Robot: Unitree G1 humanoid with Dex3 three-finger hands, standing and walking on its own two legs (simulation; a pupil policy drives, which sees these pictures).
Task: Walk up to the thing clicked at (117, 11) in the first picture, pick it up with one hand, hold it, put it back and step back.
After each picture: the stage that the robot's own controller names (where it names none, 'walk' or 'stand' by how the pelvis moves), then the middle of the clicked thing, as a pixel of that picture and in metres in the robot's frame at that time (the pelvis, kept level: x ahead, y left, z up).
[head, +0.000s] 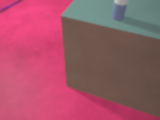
stand; out of the picture +0.82 -0.20 +0.11
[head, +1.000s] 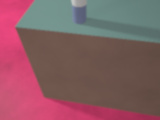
walk; out of the picture +0.73 +0.05 +0.13
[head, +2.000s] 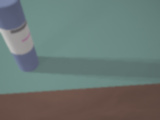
stand; (18, 38) +0.40 +0.21 +0.15
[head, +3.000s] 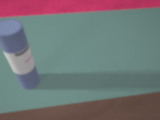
stand; (21, 59) +0.38 +0.20 +0.11
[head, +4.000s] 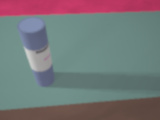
stand; (39, 57) +0.39 +0.15 +0.11
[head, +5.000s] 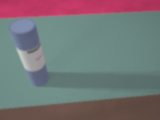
stand; (32, 57) +0.40 +0.18 +0.11
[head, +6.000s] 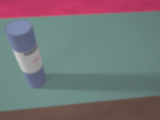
stand; (29, 59) +0.39 +0.18 +0.10
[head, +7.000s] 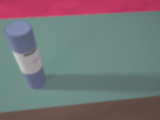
stand; (29, 59) +0.38 +0.18 +0.10
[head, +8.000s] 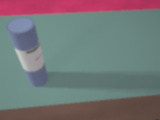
rise first; (31, 57) +0.39 +0.18 +0.11
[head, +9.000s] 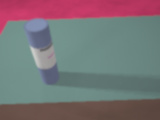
go down; (44, 55) +0.40 +0.16 +0.11
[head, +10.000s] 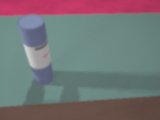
go down; (38, 54) +0.40 +0.15 +0.12
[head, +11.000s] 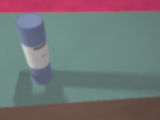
go down; (37, 54) +0.40 +0.15 +0.12
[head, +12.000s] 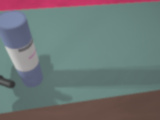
close in; (24, 55) +0.38 +0.17 +0.13
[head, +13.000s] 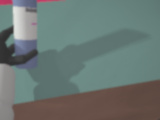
close; (25, 28) +0.48 +0.17 +0.14
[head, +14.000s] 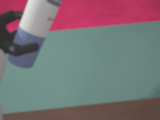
lift; (37, 19) +0.35 +0.12 +0.31
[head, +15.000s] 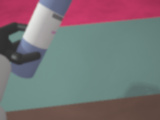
lift; (40, 32) +0.36 +0.12 +0.27
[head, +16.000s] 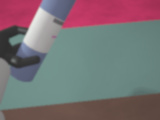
hold; (41, 36) +0.34 +0.11 +0.27
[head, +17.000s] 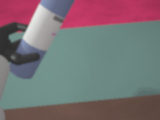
hold; (41, 33) +0.34 +0.12 +0.28
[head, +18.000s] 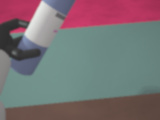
crouch; (42, 30) +0.35 +0.11 +0.28
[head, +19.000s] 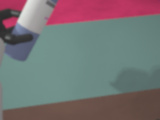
crouch; (34, 18) +0.42 +0.13 +0.27
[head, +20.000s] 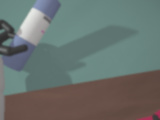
lower; (31, 32) +0.48 +0.14 +0.12
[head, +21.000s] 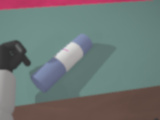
lower; (64, 60) +0.43 +0.06 +0.06
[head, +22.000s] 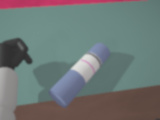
lower; (82, 71) +0.37 -0.01 +0.06
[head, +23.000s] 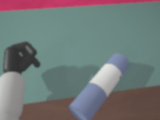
loosen; (102, 84) +0.33 -0.06 +0.05
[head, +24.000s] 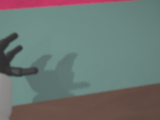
withdraw; out of the picture +0.27 -0.26 -0.52
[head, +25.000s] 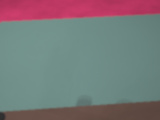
sink last; out of the picture +0.22 -0.41 -0.73
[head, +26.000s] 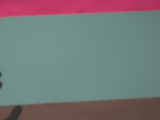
stand; out of the picture +0.18 -0.41 -0.74
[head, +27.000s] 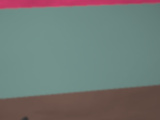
stand; out of the picture +0.16 -0.42 -0.73
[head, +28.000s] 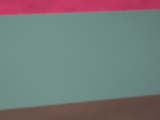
stand; out of the picture +0.09 -0.45 -0.74
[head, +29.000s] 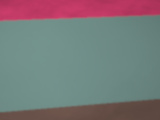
walk; out of the picture +0.03 -0.45 -0.74
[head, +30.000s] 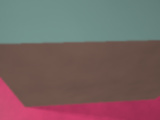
walk; out of the picture +0.20 -0.51 -0.72
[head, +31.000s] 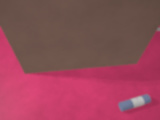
walk; (134, 102) +0.55 -0.43 -0.71
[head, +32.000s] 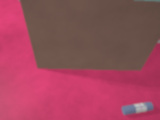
stand; (137, 108) +0.60 -0.49 -0.73
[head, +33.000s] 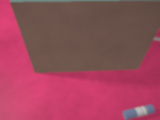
stand; (138, 111) +0.55 -0.49 -0.75
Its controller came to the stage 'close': yes
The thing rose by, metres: 0.20
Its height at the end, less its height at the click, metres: -0.85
